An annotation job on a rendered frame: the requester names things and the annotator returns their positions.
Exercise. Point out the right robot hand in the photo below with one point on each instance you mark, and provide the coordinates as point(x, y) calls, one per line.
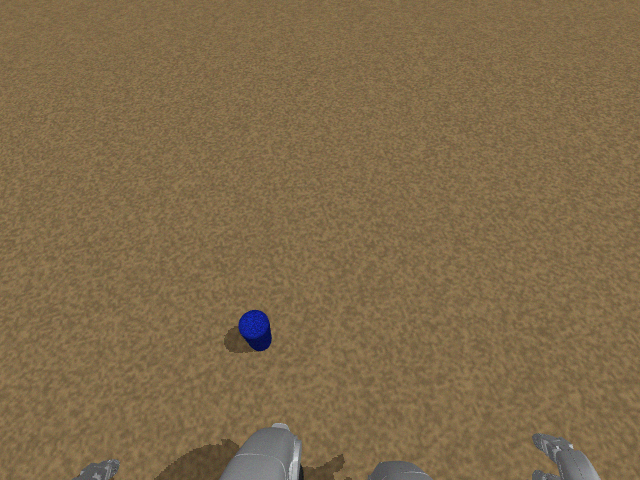
point(572, 464)

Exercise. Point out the left robot hand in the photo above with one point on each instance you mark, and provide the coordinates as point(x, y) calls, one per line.
point(101, 471)

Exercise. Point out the cup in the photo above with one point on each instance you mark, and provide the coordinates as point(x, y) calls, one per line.
point(254, 327)

